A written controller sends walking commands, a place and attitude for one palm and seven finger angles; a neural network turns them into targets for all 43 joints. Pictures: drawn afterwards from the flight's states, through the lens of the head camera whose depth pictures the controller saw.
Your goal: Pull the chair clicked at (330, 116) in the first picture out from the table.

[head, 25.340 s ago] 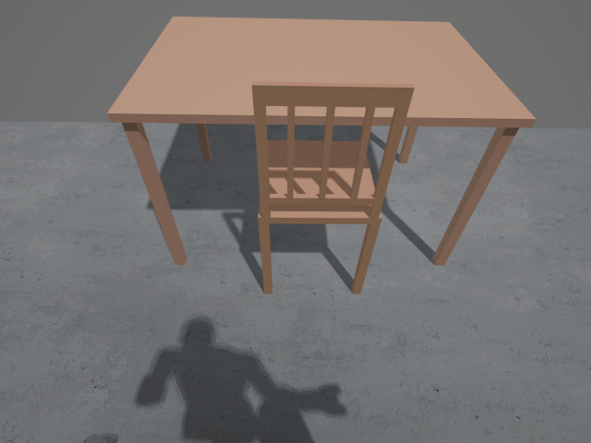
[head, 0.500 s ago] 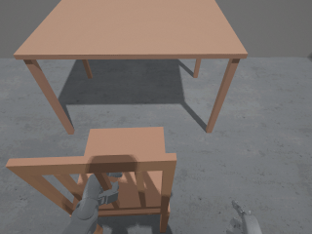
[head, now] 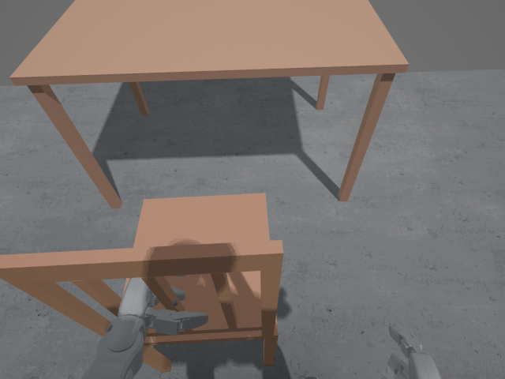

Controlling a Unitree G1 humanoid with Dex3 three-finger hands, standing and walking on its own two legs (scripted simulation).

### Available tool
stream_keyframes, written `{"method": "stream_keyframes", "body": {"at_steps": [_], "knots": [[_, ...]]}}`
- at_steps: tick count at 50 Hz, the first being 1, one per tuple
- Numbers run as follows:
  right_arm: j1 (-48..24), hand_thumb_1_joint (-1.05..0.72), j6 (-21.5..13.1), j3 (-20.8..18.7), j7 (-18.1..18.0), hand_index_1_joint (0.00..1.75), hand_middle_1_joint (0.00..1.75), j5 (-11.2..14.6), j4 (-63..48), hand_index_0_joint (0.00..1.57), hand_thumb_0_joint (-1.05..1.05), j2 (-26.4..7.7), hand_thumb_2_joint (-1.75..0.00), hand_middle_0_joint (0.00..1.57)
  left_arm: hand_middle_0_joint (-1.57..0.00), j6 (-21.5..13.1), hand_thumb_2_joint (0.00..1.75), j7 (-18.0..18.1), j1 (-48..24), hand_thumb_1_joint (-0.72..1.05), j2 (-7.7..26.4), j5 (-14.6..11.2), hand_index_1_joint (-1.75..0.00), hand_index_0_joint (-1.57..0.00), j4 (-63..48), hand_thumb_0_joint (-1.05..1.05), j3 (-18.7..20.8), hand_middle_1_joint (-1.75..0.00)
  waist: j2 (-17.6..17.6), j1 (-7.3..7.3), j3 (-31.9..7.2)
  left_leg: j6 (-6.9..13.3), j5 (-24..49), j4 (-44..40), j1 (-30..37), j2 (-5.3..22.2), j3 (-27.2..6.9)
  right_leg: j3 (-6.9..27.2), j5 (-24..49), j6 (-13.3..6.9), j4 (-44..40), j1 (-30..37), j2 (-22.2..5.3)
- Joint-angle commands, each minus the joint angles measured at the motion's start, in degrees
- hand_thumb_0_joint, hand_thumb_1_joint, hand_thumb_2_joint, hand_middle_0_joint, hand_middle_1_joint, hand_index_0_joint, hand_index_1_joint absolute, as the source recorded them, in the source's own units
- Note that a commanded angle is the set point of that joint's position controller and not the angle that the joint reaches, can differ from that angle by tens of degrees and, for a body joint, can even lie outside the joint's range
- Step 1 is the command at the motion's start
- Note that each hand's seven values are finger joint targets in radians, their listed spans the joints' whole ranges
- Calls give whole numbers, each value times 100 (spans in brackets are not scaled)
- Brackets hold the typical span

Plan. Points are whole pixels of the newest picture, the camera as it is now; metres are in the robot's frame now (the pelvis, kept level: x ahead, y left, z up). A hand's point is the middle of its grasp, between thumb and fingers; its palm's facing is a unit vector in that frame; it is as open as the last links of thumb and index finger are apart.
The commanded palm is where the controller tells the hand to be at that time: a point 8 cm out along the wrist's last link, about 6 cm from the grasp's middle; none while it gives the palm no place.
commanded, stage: open the thumb and straighten the fingers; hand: left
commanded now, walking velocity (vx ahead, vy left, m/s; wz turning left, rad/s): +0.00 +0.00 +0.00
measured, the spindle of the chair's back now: (172, 304) +0.26 +0.15 -0.07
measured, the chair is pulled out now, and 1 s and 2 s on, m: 0.56 0.56 0.55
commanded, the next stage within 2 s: draw the fingers out of the gap in 0.40 s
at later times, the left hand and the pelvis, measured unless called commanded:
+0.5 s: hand (175, 304) +0.25 +0.14 -0.05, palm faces +0.00 -0.98 -0.18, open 17.3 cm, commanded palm +0.23 +0.19 -0.03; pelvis +0.02 +0.00 -0.02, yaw +2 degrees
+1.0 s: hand (164, 363) +0.16 +0.14 -0.05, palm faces +0.00 -0.99 -0.17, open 17.5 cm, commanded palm +0.14 +0.19 -0.03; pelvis +0.01 +0.01 -0.04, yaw +2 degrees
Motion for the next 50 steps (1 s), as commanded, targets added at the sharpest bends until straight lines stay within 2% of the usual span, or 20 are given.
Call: {"method": "stream_keyframes", "body": {"at_steps": [1,3,4,8,9,13,15,20,23,24,25,26,28,32,33,38,41,44,48,50], "knots": [[-386,-90,-411,-206,-101,30,30,-3,-1009,20,0,-671,-90,20,-30,-152,20,4,-862,-55,392,-84,-87,-30,-1480,0,138,-87,-442,-29,-1320,155,776,-398,-308,30,162,-256,427,-91,-309,935,-75],[-324,-90,-448,-210,-146,30,30,-18,-1012,20,0,-703,-90,20,-25,-125,20,-6,-958,-55,590,-90,-73,-25,-1720,0,268,-73,-371,-33,-1525,156,964,-274,-313,12,155,-243,654,-103,-199,1007,-76],[-306,-90,-477,-210,-156,30,30,-25,-1042,20,0,-676,-90,20,-22,-103,20,-18,-785,-55,502,-82,-65,-22,-1807,0,211,-65,-349,-17,-1587,158,1083,-228,-296,4,156,-256,799,-99,-139,1031,-82],[-249,-90,-478,-193,-168,30,30,-43,-1107,20,0,-698,-90,20,-13,122,20,-44,-363,-55,591,-30,-36,-13,-1786,0,304,-36,-434,10,-1463,156,1191,-62,-511,-3,156,-276,998,-98,-26,955,-84],[-198,-90,-452,-184,-172,30,30,-40,-1114,20,0,-704,-90,20,-10,187,20,-36,-288,-55,697,-16,-29,-10,-1706,0,404,-29,-593,-18,-1398,159,1169,-7,-611,-6,152,-274,1022,-80,17,924,-85],[-212,-90,-422,-167,-173,30,30,-40,-1291,20,0,-682,-90,20,0,380,20,-56,-197,-55,625,59,0,0,-2121,0,272,0,-200,6,-1379,159,1270,105,-600,-13,176,-289,1088,-108,93,799,-100],[-151,-90,-441,-166,-178,30,30,-54,-1345,20,0,-649,-90,20,0,418,20,-34,28,-55,579,41,0,0,-2385,0,236,0,-313,2,-1559,163,1462,186,-544,-9,153,-323,1326,-104,184,894,-102],[-68,-90,-479,-150,-230,30,30,-73,-1404,20,0,-652,-90,20,0,460,20,6,220,-55,495,29,0,0,-2791,0,96,0,-392,-84,-1579,166,1596,345,-564,-18,115,-380,1517,-94,291,805,-98],[-48,-90,-489,-153,-255,30,30,-87,-1425,20,0,-677,-90,20,0,509,20,29,401,-55,600,80,0,0,-2902,0,149,0,-283,-46,-1594,162,1675,404,-607,-26,96,-399,1557,-121,352,752,-94],[-26,-90,-486,-143,-252,30,30,-82,-1409,20,0,-667,-90,20,0,521,20,36,353,-55,559,104,0,0,-2968,0,60,0,-213,-107,-1561,155,1677,438,-562,-27,98,-403,1558,-109,371,668,-107],[-35,-90,-458,-167,-253,30,30,-86,-1411,20,0,-641,-90,20,0,584,20,32,932,-55,637,106,0,0,-2566,0,293,0,-401,8,-1457,140,1570,451,-735,-30,106,-429,1434,-107,404,638,-91],[-53,-90,-439,-145,-233,30,30,-86,-1471,20,0,-641,-90,20,0,585,20,-2,971,-55,529,112,0,0,-2756,0,125,0,-350,-12,-1489,144,1533,458,-768,-45,110,-406,1448,-105,403,651,-102],[-112,-90,-424,-174,-242,30,30,-77,-1561,20,0,-619,-90,20,0,628,20,-6,1284,-55,684,107,0,0,-2981,0,279,0,-183,86,-1613,138,1597,470,-783,-53,115,-385,1494,-143,425,766,-109],[-158,-90,-462,-163,-256,30,30,-65,-1715,20,0,-537,-90,20,0,567,20,29,1792,-55,520,97,0,0,-3709,0,32,0,-160,49,-1611,145,1605,523,-765,-38,89,-429,1400,-138,488,658,-100],[-152,-90,-469,-184,-278,30,30,-65,-1711,20,0,-538,-90,20,0,555,20,56,1902,-55,604,98,0,0,-3794,0,121,0,-217,44,-1568,142,1640,545,-816,-28,56,-438,1394,-162,496,627,-79],[-133,-90,-550,-188,-326,30,30,-82,-1722,20,0,-514,-90,20,0,460,20,92,2395,-55,469,157,0,0,-4091,0,-106,0,-273,-30,-1341,153,1468,663,-925,-41,-6,-490,1124,-149,564,297,-51],[-143,-90,-590,-161,-328,30,30,-73,-1781,20,0,-503,-90,20,0,424,20,89,2558,-55,382,244,0,0,-4354,0,-343,0,-143,-67,-1279,143,1286,700,-915,-42,-54,-536,762,-138,638,39,-51],[-174,-90,-608,-151,-339,30,30,-80,-1837,20,0,-487,-90,20,0,432,20,112,2825,-55,397,300,0,0,-4545,0,-396,0,-2,-13,-1269,124,1192,704,-941,-53,-96,-565,530,-164,701,-54,-45],[-215,-90,-569,-150,-374,30,30,-80,-1897,20,0,-456,-90,20,0,497,20,175,3067,-55,501,338,0,0,-4612,0,-295,0,-151,19,-1199,131,974,735,-1129,-71,-118,-562,313,-177,717,-123,-10],[-258,-90,-536,-138,-352,30,30,-68,-1997,20,0,-415,-90,20,0,523,20,196,3382,-55,326,376,0,0,-4724,0,-456,0,-63,78,-1187,105,857,704,-1138,-70,-119,-585,132,-177,773,-180,-17]]}}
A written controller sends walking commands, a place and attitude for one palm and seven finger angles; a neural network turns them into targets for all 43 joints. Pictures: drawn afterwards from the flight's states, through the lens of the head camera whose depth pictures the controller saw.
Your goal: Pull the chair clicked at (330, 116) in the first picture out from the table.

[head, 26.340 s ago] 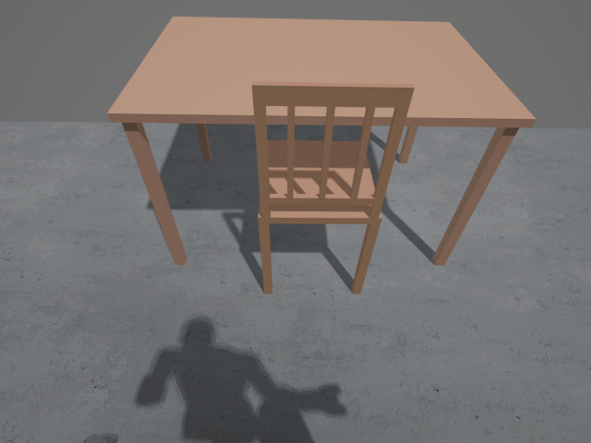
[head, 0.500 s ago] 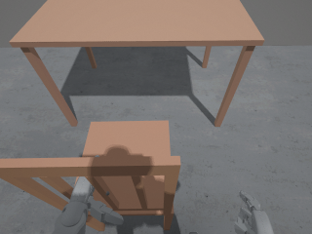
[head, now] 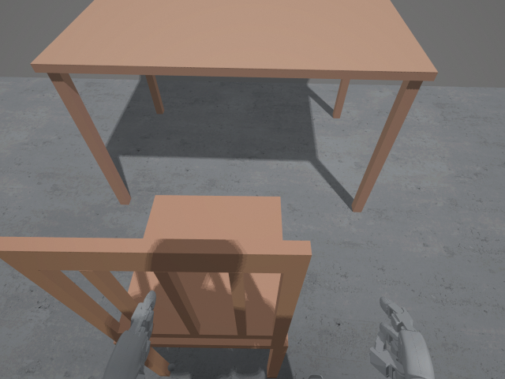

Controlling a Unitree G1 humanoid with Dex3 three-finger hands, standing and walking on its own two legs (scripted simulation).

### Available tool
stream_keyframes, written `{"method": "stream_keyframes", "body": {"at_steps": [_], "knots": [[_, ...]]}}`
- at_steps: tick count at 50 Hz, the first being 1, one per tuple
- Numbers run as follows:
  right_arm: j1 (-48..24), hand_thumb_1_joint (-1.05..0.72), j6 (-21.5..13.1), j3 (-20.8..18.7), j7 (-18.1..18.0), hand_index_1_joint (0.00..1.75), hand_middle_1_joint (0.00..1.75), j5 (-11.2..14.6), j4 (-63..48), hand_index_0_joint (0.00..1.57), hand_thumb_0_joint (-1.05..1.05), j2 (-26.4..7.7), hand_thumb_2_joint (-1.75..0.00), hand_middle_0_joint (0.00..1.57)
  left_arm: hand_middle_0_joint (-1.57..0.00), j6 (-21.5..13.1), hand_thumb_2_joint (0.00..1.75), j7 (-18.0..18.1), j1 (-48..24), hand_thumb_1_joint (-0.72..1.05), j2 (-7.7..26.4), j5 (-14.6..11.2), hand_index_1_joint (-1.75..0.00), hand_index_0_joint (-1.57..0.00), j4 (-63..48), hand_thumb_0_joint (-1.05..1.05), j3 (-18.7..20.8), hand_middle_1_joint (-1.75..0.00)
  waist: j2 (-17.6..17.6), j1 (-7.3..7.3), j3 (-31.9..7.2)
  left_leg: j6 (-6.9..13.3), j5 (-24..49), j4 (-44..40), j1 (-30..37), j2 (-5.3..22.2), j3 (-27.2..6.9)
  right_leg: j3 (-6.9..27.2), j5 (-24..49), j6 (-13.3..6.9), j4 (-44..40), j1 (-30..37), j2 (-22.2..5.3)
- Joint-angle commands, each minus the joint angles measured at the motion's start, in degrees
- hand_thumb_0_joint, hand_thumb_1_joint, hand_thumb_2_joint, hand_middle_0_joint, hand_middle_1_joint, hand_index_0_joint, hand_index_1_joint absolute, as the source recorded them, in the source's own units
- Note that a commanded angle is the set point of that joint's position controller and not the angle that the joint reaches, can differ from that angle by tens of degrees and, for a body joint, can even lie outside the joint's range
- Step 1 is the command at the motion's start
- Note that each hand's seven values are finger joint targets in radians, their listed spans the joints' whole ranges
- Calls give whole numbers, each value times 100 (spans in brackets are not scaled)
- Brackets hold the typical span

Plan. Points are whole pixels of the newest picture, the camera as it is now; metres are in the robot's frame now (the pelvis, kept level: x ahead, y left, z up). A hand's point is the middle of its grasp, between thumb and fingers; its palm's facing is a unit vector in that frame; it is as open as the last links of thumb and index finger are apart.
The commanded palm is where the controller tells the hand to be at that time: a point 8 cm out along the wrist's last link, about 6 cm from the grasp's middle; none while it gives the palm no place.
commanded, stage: draw the fingers out of the gap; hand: left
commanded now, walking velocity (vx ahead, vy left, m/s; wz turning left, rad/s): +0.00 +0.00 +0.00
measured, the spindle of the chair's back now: (182, 304) +0.25 +0.13 -0.04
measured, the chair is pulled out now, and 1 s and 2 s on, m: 0.56 0.55 0.55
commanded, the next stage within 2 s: draw the hand back to the body in 0.26 s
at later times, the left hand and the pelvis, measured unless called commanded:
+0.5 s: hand out of the picture +0.12 +0.12 +0.01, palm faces +0.07 -1.00 -0.05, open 17.5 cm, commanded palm +0.08 +0.18 +0.04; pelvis -0.01 +0.00 -0.02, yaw +0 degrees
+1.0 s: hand (114, 371) +0.14 +0.17 +0.08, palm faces +0.04 -0.94 -0.33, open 16.3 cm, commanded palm +0.11 +0.23 +0.13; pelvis -0.01 -0.01 +0.01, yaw +0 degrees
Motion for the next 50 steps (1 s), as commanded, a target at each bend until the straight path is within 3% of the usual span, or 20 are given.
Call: {"method": "stream_keyframes", "body": {"at_steps": [1,10,14,18,19,20,21,23,25,28,30,32,34,38,41,44,45,46,48,50], "knots": [[-390,-90,-254,-277,-47,30,30,23,-1099,20,0,-661,-90,20,0,-302,20,140,462,-55,262,80,0,0,-1426,0,99,0,-143,-47,-579,53,1731,-958,48,21,152,-334,928,-241,-625,799,92],[-415,-90,-173,-270,-90,30,30,40,-1297,20,0,-633,-90,20,0,-234,20,132,1009,-55,265,126,0,0,-1714,0,31,0,-266,-40,-297,102,1165,-875,-292,-9,169,-286,374,-239,-667,589,122],[-373,-90,-196,-297,-101,30,30,55,-1368,20,0,-608,-90,20,0,-309,20,146,1374,-55,218,158,0,0,-2013,0,-77,0,-141,-8,-463,100,1267,-811,-247,-23,168,-276,457,-254,-595,588,131],[-390,-90,-178,-373,-121,30,30,72,-1377,20,0,-556,-90,20,0,-372,20,136,1876,-55,316,158,0,0,-2070,0,86,0,-288,53,-469,119,1267,-735,-411,-31,200,-240,517,-262,-588,614,155],[-381,-90,-181,-354,-121,30,30,64,-1393,20,0,-563,-90,20,0,-395,20,120,1842,-55,260,176,0,0,-2107,0,-21,0,-272,-3,-403,129,1239,-684,-435,-49,222,-219,531,-245,-580,574,147],[-374,-90,-327,-348,-117,30,30,75,-1315,20,0,-488,-90,20,0,-1094,20,11,1360,-55,-155,-626,0,0,-2631,0,171,0,-680,-48,-256,91,1208,-475,-627,-104,196,-356,591,-212,-521,363,180],[-399,-90,-412,-389,-117,30,30,77,-1133,20,0,-527,-90,20,0,-1456,20,-57,1467,-55,188,-622,0,0,-2382,0,434,0,-486,31,-390,85,1150,-399,-648,-103,217,-297,515,-232,-440,351,187],[-327,-90,-488,-408,-114,30,30,96,-1102,20,0,-531,-90,20,0,-1820,20,-116,1552,-55,376,-748,0,0,-2619,0,664,0,-122,92,-524,63,1298,-428,-559,-105,211,-290,574,-271,-378,414,182],[-333,-90,-564,-431,-72,30,30,124,-1019,20,0,-498,-90,20,0,-2231,20,-222,1530,-55,307,-830,0,0,-2726,0,657,0,116,97,-586,19,1404,-401,-417,-93,214,-313,609,-274,-265,341,174],[-389,-90,-609,-487,37,30,30,146,-861,20,0,-461,-90,20,0,-2797,20,-411,1506,-55,311,-904,0,0,-2624,0,722,0,86,105,-574,5,1530,-295,-524,-52,186,-290,748,-288,-151,276,180],[-504,-90,-617,-512,131,30,30,155,-799,20,0,-442,-90,20,0,-3159,20,-630,1582,-55,219,-963,0,0,-2387,0,640,0,-215,79,-494,14,1410,-195,-691,-25,184,-261,746,-249,-98,200,165],[-619,-90,-589,-547,196,30,30,162,-766,20,0,-458,-90,20,0,-3466,20,-910,1473,-55,374,-1011,0,0,-2191,0,801,0,-389,84,-436,30,1202,-114,-909,4,192,-182,550,-244,-77,178,148],[-686,-90,-513,-552,214,30,30,211,-898,20,0,-458,-90,20,0,-3318,20,-1043,1704,-55,597,-1056,0,0,-2226,0,1086,0,-94,201,-624,52,1135,-283,-731,-17,260,-113,425,-263,-221,506,110],[-795,-90,-354,-512,41,30,30,302,-1046,20,0,-418,-90,20,0,-2723,20,-977,1470,-55,978,-1343,0,0,-2592,0,1791,0,-253,268,-770,101,959,-519,-527,-21,244,-36,145,-238,-573,996,97],[-714,-90,-422,-424,-63,30,30,328,-964,20,0,-376,-90,20,-1,-2654,24,-914,1100,-48,867,-1585,-2,-1,-2897,0,1851,-2,-213,171,-535,108,1058,-665,-303,-3,206,-141,251,-206,-763,1008,126],[-637,-90,-592,-396,-132,30,30,330,-766,20,0,-425,-90,20,-2,-2726,29,-959,856,-37,1004,-1724,-4,-2,-2800,0,2054,-4,-297,114,-411,103,1215,-743,-118,29,161,-136,421,-195,-933,1105,147],[-422,-90,-363,-420,-276,30,30,160,-769,20,0,-405,-90,20,-3,-1992,31,-100,1203,-33,2200,-619,-5,-3,-2603,0,2556,-5,-31,511,-800,53,1327,-1106,196,252,238,181,545,-368,-1091,1703,-16],[-413,-90,-317,-298,-303,30,30,132,-931,20,0,-328,-90,20,-4,-1668,32,194,1161,-30,1546,-535,-5,-4,-3106,0,2107,-5,200,316,-485,40,1329,-1268,320,201,253,24,649,-347,-1175,1729,-52],[-399,-90,-311,-258,-340,30,30,120,-808,20,0,-338,-90,20,-4,-1367,36,495,752,-22,1589,-428,-7,-4,-3237,0,2150,-7,394,276,-250,21,1401,-1374,461,228,231,-20,732,-369,-1285,1840,-41],[-463,-90,-244,-213,-382,30,30,94,-683,20,0,-340,-90,20,-5,-1187,39,674,792,-15,1599,-371,-8,-5,-2963,0,2206,-8,348,283,24,30,1428,-1504,683,251,238,-74,752,-358,-1432,1879,-25]]}}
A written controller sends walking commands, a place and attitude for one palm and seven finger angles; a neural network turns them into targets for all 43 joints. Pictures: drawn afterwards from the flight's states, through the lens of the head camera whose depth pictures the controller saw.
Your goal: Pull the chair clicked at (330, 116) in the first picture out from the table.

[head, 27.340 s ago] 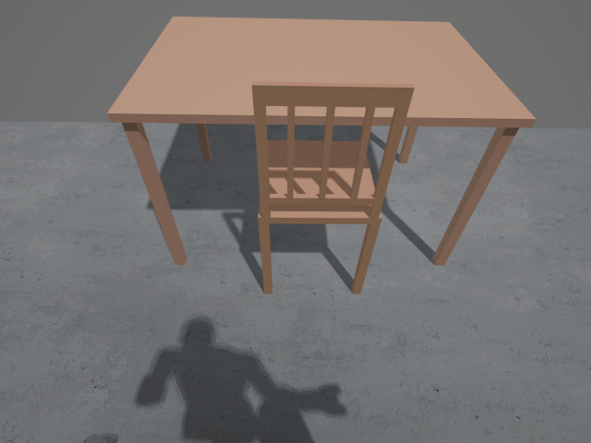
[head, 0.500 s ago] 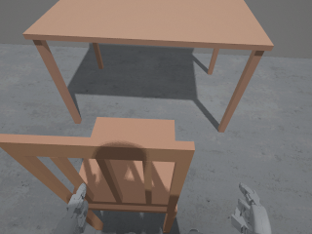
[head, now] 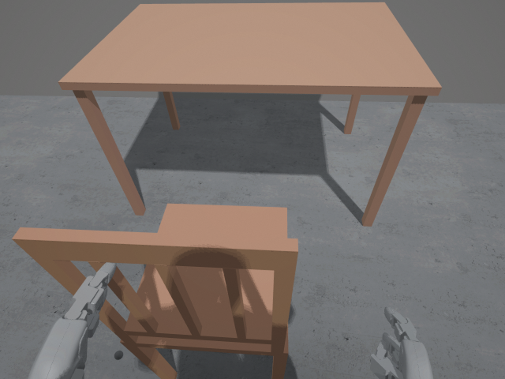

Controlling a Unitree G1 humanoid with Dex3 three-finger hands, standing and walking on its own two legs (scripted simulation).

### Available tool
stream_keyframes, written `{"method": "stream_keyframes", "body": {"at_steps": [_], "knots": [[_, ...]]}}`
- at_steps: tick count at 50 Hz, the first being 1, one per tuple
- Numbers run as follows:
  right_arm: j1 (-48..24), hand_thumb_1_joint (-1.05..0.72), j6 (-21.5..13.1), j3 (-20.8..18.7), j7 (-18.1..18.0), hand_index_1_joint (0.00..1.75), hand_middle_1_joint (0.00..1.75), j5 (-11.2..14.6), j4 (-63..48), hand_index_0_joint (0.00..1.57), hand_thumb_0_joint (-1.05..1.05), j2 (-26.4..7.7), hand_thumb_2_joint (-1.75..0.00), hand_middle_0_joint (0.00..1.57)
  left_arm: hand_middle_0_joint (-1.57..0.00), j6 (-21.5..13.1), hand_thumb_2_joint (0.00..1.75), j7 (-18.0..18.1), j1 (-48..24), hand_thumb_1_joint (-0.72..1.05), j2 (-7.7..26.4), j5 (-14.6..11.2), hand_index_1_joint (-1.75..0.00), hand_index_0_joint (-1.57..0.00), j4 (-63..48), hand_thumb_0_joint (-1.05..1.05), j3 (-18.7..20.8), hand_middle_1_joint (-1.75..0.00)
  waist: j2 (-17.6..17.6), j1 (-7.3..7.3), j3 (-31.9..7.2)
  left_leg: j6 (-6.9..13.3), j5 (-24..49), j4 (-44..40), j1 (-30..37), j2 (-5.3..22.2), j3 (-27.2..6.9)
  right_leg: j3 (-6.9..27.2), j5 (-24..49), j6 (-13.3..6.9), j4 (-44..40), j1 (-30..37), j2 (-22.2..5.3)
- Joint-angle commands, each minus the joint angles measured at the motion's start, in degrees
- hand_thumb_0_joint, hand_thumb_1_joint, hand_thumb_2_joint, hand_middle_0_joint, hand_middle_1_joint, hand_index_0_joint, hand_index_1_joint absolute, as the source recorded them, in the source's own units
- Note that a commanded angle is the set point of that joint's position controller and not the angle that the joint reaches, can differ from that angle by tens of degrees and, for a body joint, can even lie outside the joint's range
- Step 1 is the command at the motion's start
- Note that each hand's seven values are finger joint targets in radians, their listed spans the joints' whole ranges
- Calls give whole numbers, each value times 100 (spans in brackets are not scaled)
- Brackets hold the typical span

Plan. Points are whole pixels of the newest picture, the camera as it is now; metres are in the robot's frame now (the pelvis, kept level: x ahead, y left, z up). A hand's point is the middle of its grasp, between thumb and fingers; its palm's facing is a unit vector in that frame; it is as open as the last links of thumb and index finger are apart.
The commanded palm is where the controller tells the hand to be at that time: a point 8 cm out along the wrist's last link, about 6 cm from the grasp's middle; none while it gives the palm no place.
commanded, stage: draw the hand back to the body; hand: left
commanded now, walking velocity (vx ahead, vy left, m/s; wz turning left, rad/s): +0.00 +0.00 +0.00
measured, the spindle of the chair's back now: (183, 302) +0.26 +0.15 -0.04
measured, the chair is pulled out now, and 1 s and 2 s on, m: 0.55 0.55 0.55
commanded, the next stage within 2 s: step back with the hand held close in 0.96 s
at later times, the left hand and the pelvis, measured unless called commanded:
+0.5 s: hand (27, 271) +0.19 +0.25 +0.20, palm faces +0.48 -0.73 -0.50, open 9.6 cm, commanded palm +0.15 +0.28 +0.22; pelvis +0.02 -0.02 +0.04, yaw +1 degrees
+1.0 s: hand (14, 239) +0.21 +0.26 +0.22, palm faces +0.49 -0.75 -0.44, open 7.4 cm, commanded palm +0.16 +0.30 +0.23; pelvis +0.02 +0.00 +0.05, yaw -1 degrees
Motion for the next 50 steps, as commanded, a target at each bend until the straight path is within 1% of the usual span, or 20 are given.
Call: {"method": "stream_keyframes", "body": {"at_steps": [1,3,7,12,16,18,22,23,27,29,32,33,36,37,38,40,44,47,48,50], "knots": [[-571,-90,-246,-86,-130,30,30,-82,-862,20,0,-543,-90,20,-6,-63,41,948,-329,-12,665,188,-9,-6,-1433,0,1191,-9,222,26,12,165,1398,-1436,225,108,295,-2,717,-227,-1352,1330,-173],[-659,-90,-299,-50,-150,30,30,-100,-802,20,0,-571,-90,20,-7,-26,44,1046,-575,-4,921,206,-10,-7,-1561,0,1416,-10,187,71,14,169,1509,-1614,422,110,269,1,806,-239,-1537,1600,-173],[-747,-90,-467,-9,-137,30,30,-131,-651,20,0,-599,-90,20,-9,-44,51,1150,-937,10,1077,223,-14,-9,-1551,0,1626,-14,110,86,159,171,1564,-1921,817,117,276,24,863,-215,-1844,1881,-188],[-831,-90,-765,22,-78,30,30,-168,-401,20,0,-656,-90,20,-12,-134,60,1217,-1436,28,1326,244,-17,-12,-1812,0,1891,-17,572,127,188,151,1778,-2261,1344,97,281,48,1111,-234,-2131,2163,-206],[-854,-90,-961,17,-40,30,30,-193,-215,20,0,-712,-90,20,-13,-191,67,1259,-1720,43,1509,235,-20,-13,-1926,0,2117,-20,483,125,45,160,1990,-2427,1621,81,301,57,1378,-202,-2275,2442,-203],[-867,-90,-1033,14,-21,30,30,-179,-112,20,0,-743,-90,20,-15,-224,71,1286,-1967,50,1618,233,-22,-15,-1943,0,2221,-22,592,102,66,151,2075,-2484,1693,62,305,92,1492,-197,-2378,2552,-208],[-875,-90,-1044,-82,28,30,30,-207,32,20,0,-813,-90,20,-16,-326,78,1195,-2133,65,1305,231,-25,-16,-1216,0,2208,-25,-127,64,262,229,2193,-2572,1974,101,353,108,1765,-104,-2524,2479,-222],[-889,-90,-1017,-97,55,30,30,-184,85,20,0,-820,-90,20,-17,-343,80,1158,-2220,68,1196,215,-26,-17,-1040,0,2166,-26,-113,42,336,227,2236,-2616,1973,81,337,163,1808,-119,-2604,2540,-216],[-995,-90,-777,-185,155,30,30,-190,196,20,0,-824,-90,20,-19,-422,87,1049,-2118,83,951,187,-29,-19,40,0,2296,-29,-736,83,711,277,2302,-2805,1900,131,407,73,1968,-42,-2661,2606,-251],[-1059,-90,-628,-195,212,30,30,-168,180,20,0,-825,-90,20,-20,-450,90,973,-2190,90,932,150,-30,-20,249,0,2341,-30,-721,104,818,284,2373,-2866,1866,125,440,93,2062,-36,-2733,2697,-271],[-1155,-90,-490,-241,287,30,30,-164,110,20,0,-794,-90,20,-20,-527,90,877,-1943,90,817,141,-30,-20,160,0,2251,-30,-511,164,587,304,2536,-2951,2001,145,486,94,2252,-35,-2744,2876,-293],[-1221,-90,-467,-236,299,30,30,-156,88,20,0,-789,-90,20,-20,-531,90,859,-1935,90,867,134,-30,-20,76,0,2277,-30,-304,182,532,287,2568,-2980,1983,139,487,111,2276,-54,-2767,2984,-299],[-1243,-90,-506,-244,300,30,30,-187,13,20,0,-754,-90,20,-20,-662,90,886,-1950,90,1153,153,-30,-20,-685,0,2440,-30,-229,230,73,301,2851,-3010,2250,164,513,142,2679,-67,-2751,3231,-309],[-1248,-90,-537,-230,292,30,30,-196,-9,20,0,-747,-90,20,-20,-687,90,906,-2007,90,1259,168,-30,-20,-927,0,2510,-30,-63,238,-33,293,2909,-3040,2297,162,514,148,2728,-81,-2755,3297,-316],[-1265,-90,-553,-211,272,30,30,-194,13,20,0,-744,-90,20,-20,-682,90,930,-2155,90,1421,175,-30,-20,-1112,0,2613,-30,131,242,51,255,2905,-3057,2266,158,474,179,2676,-118,-2780,3285,-295],[-1194,-90,-596,-191,242,30,30,-196,30,20,0,-712,-90,20,-20,-689,90,982,-2150,90,1373,201,-30,-20,-1139,0,2622,-30,239,206,85,238,2858,-3134,2351,162,467,143,2521,-128,-2814,3208,-281],[-1151,-90,-572,-191,202,30,30,-171,113,20,0,-730,-90,20,-20,-604,90,1001,-2268,90,1160,214,-30,-20,-772,0,2483,-30,273,118,448,220,2676,-3189,2340,172,489,142,2203,-128,-2967,3003,-244],[-1151,-90,-506,-223,210,30,30,-170,139,20,0,-774,-90,20,-20,-579,90,975,-2191,90,955,196,-30,-20,-308,0,2342,-30,-183,112,685,243,2488,-3261,2252,204,459,75,1919,-99,-2995,2876,-213],[-1164,-90,-485,-226,218,30,30,-162,137,20,0,-796,-90,20,-20,-553,90,936,-2180,90,853,194,-30,-20,-204,0,2248,-30,-112,98,747,243,2475,-3271,2202,198,447,86,1903,-115,-3028,2876,-211],[-1180,-90,-432,-238,234,30,30,-166,119,20,0,-823,-90,20,-20,-564,90,917,-2210,90,837,177,-30,-20,-162,0,2201,-30,-278,101,755,254,2369,-3314,2185,207,424,82,1726,-96,-3026,2851,-206]]}}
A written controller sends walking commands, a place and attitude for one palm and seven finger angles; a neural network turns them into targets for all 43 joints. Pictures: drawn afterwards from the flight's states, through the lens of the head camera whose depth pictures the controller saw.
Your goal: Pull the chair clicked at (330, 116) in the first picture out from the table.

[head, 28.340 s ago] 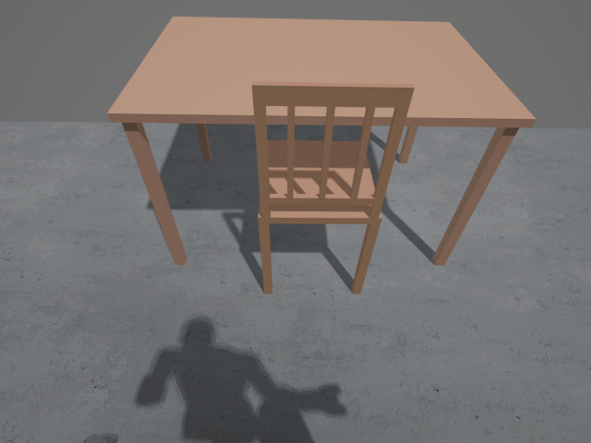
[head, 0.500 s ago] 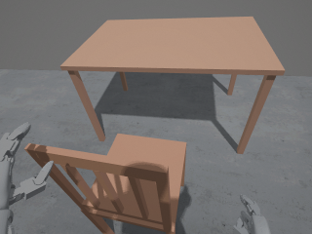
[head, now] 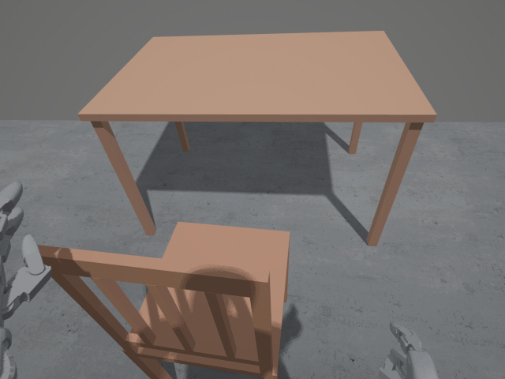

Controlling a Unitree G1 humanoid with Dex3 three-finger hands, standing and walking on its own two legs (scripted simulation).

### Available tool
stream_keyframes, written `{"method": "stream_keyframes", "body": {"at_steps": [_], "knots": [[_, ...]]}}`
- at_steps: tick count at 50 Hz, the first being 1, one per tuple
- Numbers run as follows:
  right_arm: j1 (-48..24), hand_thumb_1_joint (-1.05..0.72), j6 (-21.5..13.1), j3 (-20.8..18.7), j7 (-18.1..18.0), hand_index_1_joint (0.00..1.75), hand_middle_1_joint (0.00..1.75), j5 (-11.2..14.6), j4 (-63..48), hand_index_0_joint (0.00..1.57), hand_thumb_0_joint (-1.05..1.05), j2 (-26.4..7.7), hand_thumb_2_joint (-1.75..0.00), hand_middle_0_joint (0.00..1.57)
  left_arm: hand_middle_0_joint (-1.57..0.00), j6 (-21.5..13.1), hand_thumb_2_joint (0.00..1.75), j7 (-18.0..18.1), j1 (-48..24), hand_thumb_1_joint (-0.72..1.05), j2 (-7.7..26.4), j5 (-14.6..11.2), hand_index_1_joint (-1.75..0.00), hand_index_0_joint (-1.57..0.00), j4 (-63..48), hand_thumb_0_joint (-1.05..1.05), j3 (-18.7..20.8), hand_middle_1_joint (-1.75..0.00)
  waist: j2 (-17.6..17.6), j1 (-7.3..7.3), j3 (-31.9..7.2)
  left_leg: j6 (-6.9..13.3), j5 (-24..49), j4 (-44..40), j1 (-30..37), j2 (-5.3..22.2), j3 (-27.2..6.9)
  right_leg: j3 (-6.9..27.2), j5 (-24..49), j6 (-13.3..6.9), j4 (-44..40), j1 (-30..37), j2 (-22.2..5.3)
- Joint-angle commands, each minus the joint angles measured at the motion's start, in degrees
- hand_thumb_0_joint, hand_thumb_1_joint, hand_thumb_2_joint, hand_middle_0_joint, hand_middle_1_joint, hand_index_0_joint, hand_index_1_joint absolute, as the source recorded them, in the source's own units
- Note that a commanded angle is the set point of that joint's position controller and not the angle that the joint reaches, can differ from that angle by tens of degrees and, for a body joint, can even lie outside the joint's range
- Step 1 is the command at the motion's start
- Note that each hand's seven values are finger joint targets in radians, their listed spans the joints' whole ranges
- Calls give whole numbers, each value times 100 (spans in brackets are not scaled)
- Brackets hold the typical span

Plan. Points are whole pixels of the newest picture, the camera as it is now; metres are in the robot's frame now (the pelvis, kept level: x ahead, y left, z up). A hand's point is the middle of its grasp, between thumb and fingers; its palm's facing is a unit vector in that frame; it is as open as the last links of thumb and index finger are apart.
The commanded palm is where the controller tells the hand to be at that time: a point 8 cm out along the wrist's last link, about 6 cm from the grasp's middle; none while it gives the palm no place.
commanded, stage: step back with the hand held close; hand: left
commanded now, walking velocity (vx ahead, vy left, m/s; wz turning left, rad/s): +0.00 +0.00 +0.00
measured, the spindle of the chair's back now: (175, 319) +0.25 +0.19 -0.10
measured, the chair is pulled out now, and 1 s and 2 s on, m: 0.55 0.55 0.55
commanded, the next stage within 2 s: none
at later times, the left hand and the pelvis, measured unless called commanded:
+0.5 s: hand (36, 291) +0.17 +0.28 +0.15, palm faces +0.38 -0.75 -0.55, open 7.4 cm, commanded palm +0.11 +0.32 +0.18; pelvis -0.04 +0.02 +0.00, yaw -1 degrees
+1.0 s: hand out of the picture +0.11 +0.28 +0.16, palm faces +0.46 -0.71 -0.53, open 7.4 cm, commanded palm +0.05 +0.31 +0.18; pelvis -0.09 +0.01 -0.01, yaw +0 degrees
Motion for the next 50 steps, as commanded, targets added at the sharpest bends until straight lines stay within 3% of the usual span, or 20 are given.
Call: {"method": "stream_keyframes", "body": {"at_steps": [1,4,5,6,7,8,11,13,16,18,23,29,33,37,38,41,43,46,49,50], "knots": [[-848,-90,-248,-150,10,30,30,-5,-1005,20,0,-562,-90,20,-20,-317,90,62,-367,90,881,-18,-30,-20,-802,0,434,-30,-431,-20,-102,262,1204,-504,-551,122,221,-41,718,-89,-513,260,-271],[-882,-90,-309,-98,35,30,30,-32,-1075,20,0,-581,-90,20,-20,-383,90,41,-797,90,928,7,-30,-20,-1445,0,313,-30,-138,-23,-371,242,1292,-584,-477,91,166,-27,794,-118,-454,426,-293],[-737,-90,-168,-180,38,30,30,-10,-1140,20,0,-710,-90,20,-20,-660,90,80,-1435,90,1782,-76,-30,-20,-1622,0,1247,-30,-288,-185,352,360,782,-484,-873,203,126,734,980,-147,-856,-159,-515],[-682,-90,-82,-188,53,30,30,-35,-1028,20,0,-623,-90,20,-20,-685,90,40,-967,90,1353,-13,-30,-20,-1146,0,981,-30,-514,-239,260,335,670,-447,-794,167,39,755,894,-200,-911,-145,-601],[-747,-90,-18,-177,68,30,30,-57,-1084,20,0,-604,-90,20,-20,-659,90,29,-640,90,1189,18,-30,-20,-1050,0,832,-30,-463,-232,240,343,756,-465,-728,163,51,783,968,-198,-908,-171,-620],[-718,-90,32,-182,77,30,30,-59,-1139,20,0,-643,-90,20,-20,-692,90,20,-694,90,1254,26,-30,-20,-1291,0,884,-30,-226,-239,88,323,893,-544,-742,186,43,741,1174,-209,-805,5,-621],[-763,-90,195,-195,93,30,30,-87,-1235,20,0,-592,-90,20,-20,-696,90,62,-22,90,1061,68,-30,-20,-1189,0,832,-30,-116,-219,-419,304,1760,-649,-685,326,-4,492,1789,-124,-414,412,-563],[-792,-90,274,-237,110,30,30,-75,-1288,20,0,-596,-90,20,-20,-714,90,82,204,90,1143,95,-30,-20,-1358,0,915,-30,26,-215,-723,290,2339,-617,-693,401,-29,373,2231,-99,-222,637,-571],[-807,-90,379,-282,109,30,30,-62,-1385,20,0,-537,-90,20,-20,-716,90,126,534,90,1169,115,-30,-20,-1517,0,985,-30,-299,-216,-1013,261,2783,-518,-680,473,-52,320,2554,-65,-52,714,-571],[-831,-90,401,-303,82,30,30,-44,-1376,20,0,-506,-90,20,-20,-712,90,153,595,90,1283,106,-30,-20,-1586,0,1082,-30,-197,-232,-1061,268,2746,-520,-771,485,-80,328,2592,-61,5,706,-594],[-776,-90,382,-329,5,30,30,-42,-1358,20,0,-500,-90,20,-20,-725,90,227,508,90,1378,119,-30,-20,-1722,0,1158,-30,-36,-233,-857,329,1923,-616,-1323,552,-131,340,2106,-6,104,641,-526],[-609,-90,280,-281,-44,30,30,-66,-1349,20,0,-494,-90,20,-20,-724,90,272,310,90,1199,145,-30,-20,-1701,0,967,-30,-6,-239,-534,384,558,-649,-2008,494,-189,495,1436,2,75,537,-483],[-531,-90,247,-302,-53,30,30,-85,-1316,20,0,-550,-90,20,-20,-717,90,306,67,90,1288,182,-30,-20,-1679,0,978,-30,-267,-266,-276,367,-441,-470,-2106,309,-130,839,421,-70,-437,33,-558],[-451,-90,236,-251,-14,30,30,-118,-1382,20,0,-571,-90,20,-20,-743,90,327,-111,90,1259,225,-30,-20,-1635,0,916,-30,-639,-280,-86,355,-1083,-200,-2082,149,-111,1028,-1208,-117,-1004,-623,-657],[-445,-90,230,-283,-37,30,30,-115,-1348,20,0,-616,-90,20,-20,-764,90,352,-137,90,1412,243,-30,-20,-1686,0,1031,-30,-479,-286,-91,378,-1188,-212,-2066,176,-129,1058,-1383,-135,-1063,-676,-665],[-446,-90,183,-229,-13,30,30,-123,-1421,20,0,-607,-90,20,-20,-830,90,364,-93,90,1360,263,-30,-20,-1834,0,1024,-30,-334,-276,-219,420,-1208,-369,-2257,238,-255,876,-1307,-81,-840,-485,-570],[-468,-90,150,-247,-27,30,30,-107,-1405,20,0,-633,-90,20,-20,-857,90,389,33,90,1454,259,-30,-20,-1924,0,1133,-30,-65,-279,-369,446,-1045,-551,-2365,322,-360,750,-741,-48,-575,-121,-481],[-492,-90,113,-288,7,30,30,-99,-1425,20,0,-609,-90,20,-20,-887,90,379,247,90,1398,247,-30,-20,-1897,0,1217,-30,-88,-244,-573,473,-745,-631,-2776,451,-393,619,111,18,-83,406,-398],[-483,-90,78,-346,14,30,30,-68,-1443,20,0,-626,-90,20,-20,-899,90,381,344,90,1313,315,-30,-20,-1658,0,1267,-30,236,-251,-357,591,-1876,-803,-3709,586,-381,710,-394,54,222,779,-359],[-454,-90,70,-363,17,30,30,-71,-1455,20,0,-651,-90,20,-20,-914,90,383,214,90,1310,352,-30,-20,-1677,0,1267,-30,97,-255,-219,612,-2087,-760,-3992,581,-410,739,-533,54,297,800,-328]]}}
